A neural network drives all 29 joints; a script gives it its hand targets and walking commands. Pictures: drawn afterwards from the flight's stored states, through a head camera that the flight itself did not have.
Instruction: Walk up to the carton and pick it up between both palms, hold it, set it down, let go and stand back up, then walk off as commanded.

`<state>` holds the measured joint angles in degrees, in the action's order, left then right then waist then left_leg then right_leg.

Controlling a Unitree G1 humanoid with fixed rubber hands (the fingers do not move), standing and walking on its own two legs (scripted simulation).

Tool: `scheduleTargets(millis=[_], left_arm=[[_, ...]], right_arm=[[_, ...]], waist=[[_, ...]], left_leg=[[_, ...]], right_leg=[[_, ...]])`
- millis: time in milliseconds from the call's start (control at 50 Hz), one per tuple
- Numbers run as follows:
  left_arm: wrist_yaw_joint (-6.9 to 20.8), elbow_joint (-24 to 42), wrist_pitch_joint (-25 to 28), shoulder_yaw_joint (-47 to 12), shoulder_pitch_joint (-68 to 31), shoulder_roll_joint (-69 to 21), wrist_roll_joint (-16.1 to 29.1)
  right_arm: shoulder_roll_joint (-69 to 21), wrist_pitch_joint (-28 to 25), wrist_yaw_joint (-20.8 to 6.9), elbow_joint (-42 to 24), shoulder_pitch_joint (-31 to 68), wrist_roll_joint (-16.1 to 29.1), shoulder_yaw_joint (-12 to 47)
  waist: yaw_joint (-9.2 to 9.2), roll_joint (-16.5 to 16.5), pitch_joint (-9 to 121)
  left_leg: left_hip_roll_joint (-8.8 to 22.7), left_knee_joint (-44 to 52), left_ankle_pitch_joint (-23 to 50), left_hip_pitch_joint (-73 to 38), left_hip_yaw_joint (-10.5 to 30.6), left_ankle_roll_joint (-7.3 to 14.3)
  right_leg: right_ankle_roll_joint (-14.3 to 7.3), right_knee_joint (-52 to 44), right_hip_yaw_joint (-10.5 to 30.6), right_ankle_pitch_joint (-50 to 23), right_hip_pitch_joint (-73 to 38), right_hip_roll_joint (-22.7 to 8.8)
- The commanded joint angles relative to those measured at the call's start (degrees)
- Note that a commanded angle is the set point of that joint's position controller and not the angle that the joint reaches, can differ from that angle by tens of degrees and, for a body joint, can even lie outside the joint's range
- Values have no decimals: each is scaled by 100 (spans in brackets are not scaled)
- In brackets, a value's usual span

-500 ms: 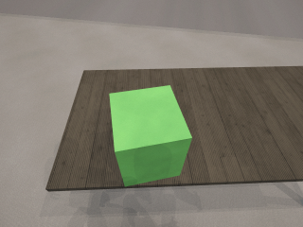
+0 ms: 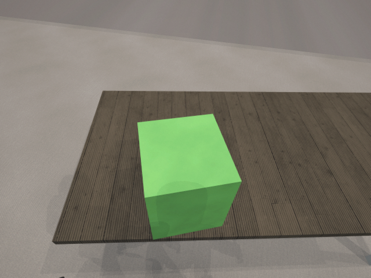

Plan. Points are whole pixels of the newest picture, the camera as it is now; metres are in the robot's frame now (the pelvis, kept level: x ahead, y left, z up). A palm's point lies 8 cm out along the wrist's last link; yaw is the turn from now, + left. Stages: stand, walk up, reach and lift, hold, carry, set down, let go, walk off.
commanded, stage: walk up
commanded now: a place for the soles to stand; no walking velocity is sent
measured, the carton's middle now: (182, 177) +0.37 +0.01 -0.05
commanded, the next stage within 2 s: reach and lift in 1.00 s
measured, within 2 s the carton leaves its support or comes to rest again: neither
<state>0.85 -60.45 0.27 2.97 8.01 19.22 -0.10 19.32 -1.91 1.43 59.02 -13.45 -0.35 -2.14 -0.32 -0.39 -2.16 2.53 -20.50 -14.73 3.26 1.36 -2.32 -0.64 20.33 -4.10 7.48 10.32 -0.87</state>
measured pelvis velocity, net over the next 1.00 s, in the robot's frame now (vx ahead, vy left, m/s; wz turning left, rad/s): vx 0.03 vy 0.00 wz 0.04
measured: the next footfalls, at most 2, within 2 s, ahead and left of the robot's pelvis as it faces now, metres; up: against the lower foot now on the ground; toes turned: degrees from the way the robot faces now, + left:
none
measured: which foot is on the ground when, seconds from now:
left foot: down 0.00-1.00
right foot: down 0.00-1.00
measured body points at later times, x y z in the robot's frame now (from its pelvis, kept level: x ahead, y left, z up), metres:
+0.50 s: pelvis +0.03 +0.00 +0.00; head +0.04 +0.00 +0.45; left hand +0.10 +0.30 -0.13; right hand +0.10 -0.30 -0.13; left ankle -0.04 +0.15 -0.75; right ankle +0.04 -0.11 -0.75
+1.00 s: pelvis +0.03 +0.00 +0.00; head +0.04 +0.00 +0.45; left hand +0.09 +0.31 -0.13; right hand +0.11 -0.30 -0.13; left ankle -0.04 +0.15 -0.75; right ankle +0.04 -0.11 -0.75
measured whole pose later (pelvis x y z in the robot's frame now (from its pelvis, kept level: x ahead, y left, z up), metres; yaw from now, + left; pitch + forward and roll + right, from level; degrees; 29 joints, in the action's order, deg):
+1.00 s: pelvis +0.03 +0.00 +0.00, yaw +3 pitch -2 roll -1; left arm 0.4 -61.5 -0.3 3.1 7.4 19.2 -0.4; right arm 19.7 -0.7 2.6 58.5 -11.8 0.0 -2.1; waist -0.6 0.7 -3.4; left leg 2.7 -21.1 -17.2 1.9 3.9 -2.3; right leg -0.4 21.3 -6.7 11.1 8.0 -1.1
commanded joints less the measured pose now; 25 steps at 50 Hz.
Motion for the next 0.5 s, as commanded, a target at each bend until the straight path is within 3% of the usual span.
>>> scheduleTargets(millis=[0, 20, 40, 100, 120, 140, 160, 220, 240, 260, 280, 300, 320, 340, 360, 380, 400, 440, 460, 480], left_arm=[[-73, 280, 112, 164, 41, 1074, 33], [-67, 299, 119, 168, -71, 1035, 13], [-69, 275, 102, 180, -150, 1102, 9], [-69, 255, 107, 217, -124, 1092, 14], [-84, 297, 84, 194, -324, 1096, -13], [-79, 257, 88, 206, -184, 1068, 20], [-72, 309, 88, 241, -169, 1185, 1], [-81, 323, 105, 227, -133, 1153, -23], [-81, 241, 86, 202, -205, 1054, 17], [-96, 312, 115, 192, -120, 1044, 19], [-123, 231, 95, 215, -159, 1125, 19], [-108, 278, 107, 179, -185, 1126, -5], [-89, 279, 100, 149, -225, 968, -17], [-96, 325, 76, 199, -189, 1064, -5], [-96, 255, 84, 185, -296, 1105, 14], [-83, 204, 85, 226, -195, 1100, 22], [-88, 215, 62, 194, -299, 1093, 0], [-96, 218, 74, 251, -129, 1109, -41], [-102, 165, 89, 193, -77, 1072, -15], [-101, 169, 61, 188, -101, 1111, 25]], right_arm=[[1180, -121, 65, -336, 65, 21, -240], [1218, -134, 74, -356, -71, 37, -275], [1185, -123, 73, -280, -17, 42, -244], [1370, -112, 65, -421, 203, 18, -293], [1274, -93, 95, -380, 9, 83, -258], [1322, -102, 89, -362, 23, 35, -282], [1280, -69, 95, -331, -48, 84, -259], [1295, -67, 119, -374, -75, 49, -298], [1327, -65, 115, -342, 81, -36, -281], [1338, -76, 115, -392, 156, 28, -275], [1250, -72, 102, -312, 15, 31, -298], [1275, -70, 103, -402, -43, 76, -265], [1237, -61, 154, -350, -73, 21, -273], [1315, -56, 146, -454, 98, 4, -286], [1246, -19, 144, -410, 207, 18, -238], [1332, -24, 130, -379, 221, -36, -261], [1201, -19, 107, -337, -1, 30, -219], [1314, -9, 123, -389, 232, 14, -248], [1235, -2, 109, -379, 96, 53, -228], [1211, 4, 125, -338, 56, 9, -214]], waist=[[-97, 390, 78], [-67, 289, 295], [-12, 414, 68], [-150, 201, 117], [12, -60, 69], [-84, 150, 133], [3, 210, 196], [-27, -8, 221], [32, 44, 44], [-77, -62, 282], [-51, 188, 186], [16, -44, 372], [7, -64, 474], [-12, 450, 225], [-22, 14, 239], [-106, 67, 257], [34, -11, 258], [-132, 85, 54], [-78, -165, 223], [-46, -4, 133]], left_leg=[[539, 545, 716, 697, 374, 329], [563, 524, 845, 508, 317, 316], [591, 586, 800, 672, 347, 341], [550, 347, 1066, 807, 410, 293], [545, 512, 992, 694, 295, 330], [552, 538, 950, 582, 339, 310], [605, 450, 993, 542, 364, 376], [560, 437, 1266, 553, 297, 272], [622, 280, 1531, 527, 284, 313], [591, 380, 1543, 393, 346, 318], [575, 405, 1626, 439, 275, 281], [593, 357, 1898, 293, 301, 278], [542, 321, 1810, 244, 283, 337], [514, 306, 1768, 238, 155, 302], [598, 290, 1787, 269, 260, 337], [587, 339, 1386, 270, 222, 294], [593, 419, 1310, 321, 346, 316], [539, 348, 1547, 596, 339, 303], [606, 294, 1596, 402, 283, 320], [552, 362, 1422, 549, 303, 310]], right_leg=[[-156, -300, 589, -266, -687, -673], [-198, -250, 619, -460, -749, -764], [-151, -221, 613, -251, -663, -685], [-196, -229, 571, -596, -869, -679], [-259, -84, 594, -726, -756, -752], [-253, -136, 613, -546, -713, -726], [-203, -166, 604, -492, -698, -724], [-267, -81, 506, -773, -791, -713], [-178, -120, 523, -1287, -791, -740], [-266, -44, 546, -1361, -871, -763], [-235, 9, 522, -1482, -974, -838], [-230, 21, 517, -1674, -1010, -790], [-211, 23, 549, -1584, -940, -848], [-214, -55, 508, -1358, -798, -790], [-199, -122, 466, -1402, -777, -764], [-196, -164, 395, -991, -808, -722], [-172, -121, 396, -772, -806, -710], [-185, -97, 423, -1077, -831, -690], [-187, -125, 398, -1389, -929, -749], [-186, -25, 495, -1262, -915, -822]])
